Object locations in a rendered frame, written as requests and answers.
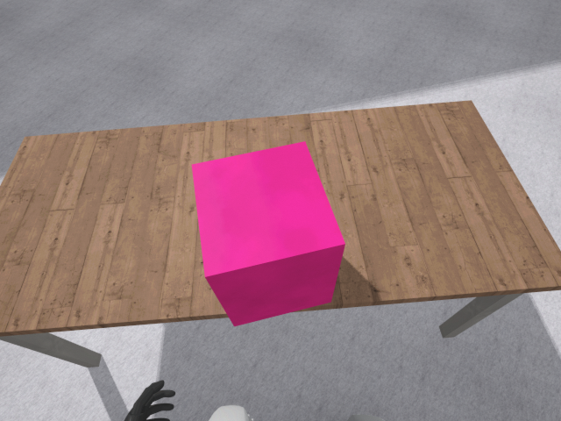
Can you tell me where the left robot hand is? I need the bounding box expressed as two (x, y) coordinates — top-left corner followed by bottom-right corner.
(124, 380), (175, 421)

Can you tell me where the table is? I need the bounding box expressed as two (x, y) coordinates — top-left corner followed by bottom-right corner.
(0, 100), (561, 367)

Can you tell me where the carton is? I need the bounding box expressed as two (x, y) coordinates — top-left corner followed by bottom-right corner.
(192, 141), (345, 326)

